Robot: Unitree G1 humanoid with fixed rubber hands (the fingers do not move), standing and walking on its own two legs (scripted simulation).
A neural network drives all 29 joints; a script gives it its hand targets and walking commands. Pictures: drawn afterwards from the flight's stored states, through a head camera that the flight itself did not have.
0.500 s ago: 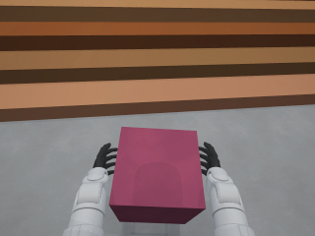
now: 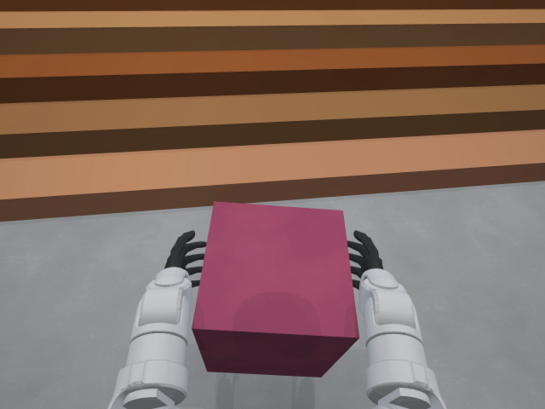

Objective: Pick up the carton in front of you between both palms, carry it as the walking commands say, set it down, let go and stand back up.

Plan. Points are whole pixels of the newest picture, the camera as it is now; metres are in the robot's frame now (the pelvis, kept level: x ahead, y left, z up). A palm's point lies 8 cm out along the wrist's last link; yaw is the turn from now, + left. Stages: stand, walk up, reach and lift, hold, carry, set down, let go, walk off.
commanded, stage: reach and lift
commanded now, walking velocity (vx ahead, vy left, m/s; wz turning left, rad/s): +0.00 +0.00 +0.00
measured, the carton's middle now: (271, 295) +0.31 +0.00 -0.04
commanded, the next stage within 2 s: hold in 0.60 s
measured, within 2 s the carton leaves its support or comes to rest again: neither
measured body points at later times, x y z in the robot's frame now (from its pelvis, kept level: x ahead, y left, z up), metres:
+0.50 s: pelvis +0.02 +0.00 +0.01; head -0.01 +0.00 +0.46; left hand +0.31 +0.16 +0.03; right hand +0.33 -0.14 +0.04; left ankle +0.03 +0.13 -0.74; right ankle +0.03 -0.13 -0.74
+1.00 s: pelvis +0.01 +0.00 +0.01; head -0.04 +0.01 +0.46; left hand +0.30 +0.16 +0.04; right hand +0.31 -0.15 +0.05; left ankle +0.03 +0.13 -0.74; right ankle +0.03 -0.13 -0.74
